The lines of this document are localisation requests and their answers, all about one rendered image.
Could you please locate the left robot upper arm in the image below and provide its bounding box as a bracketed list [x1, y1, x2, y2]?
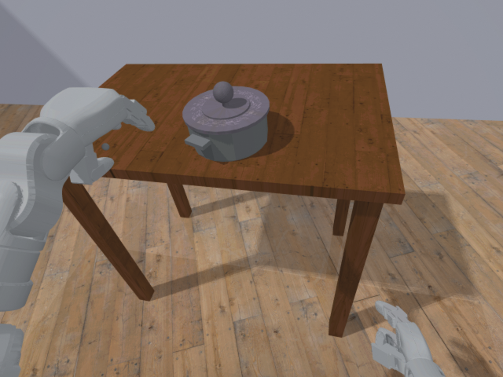
[0, 324, 24, 377]

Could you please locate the pot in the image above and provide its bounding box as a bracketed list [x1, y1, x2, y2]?
[184, 116, 268, 162]

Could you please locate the robot right forearm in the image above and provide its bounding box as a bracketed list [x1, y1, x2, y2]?
[404, 358, 446, 377]

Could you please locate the robot left hand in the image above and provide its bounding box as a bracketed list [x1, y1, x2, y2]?
[40, 87, 155, 185]

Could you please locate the table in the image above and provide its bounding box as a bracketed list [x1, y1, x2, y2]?
[62, 64, 406, 338]

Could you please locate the robot left forearm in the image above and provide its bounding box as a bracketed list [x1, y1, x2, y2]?
[0, 117, 85, 312]

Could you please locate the knob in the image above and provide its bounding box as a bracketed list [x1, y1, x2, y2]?
[213, 81, 233, 103]

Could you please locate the lid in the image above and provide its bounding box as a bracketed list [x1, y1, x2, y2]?
[182, 86, 270, 135]

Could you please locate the robot right hand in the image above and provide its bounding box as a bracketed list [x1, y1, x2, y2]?
[371, 301, 433, 375]

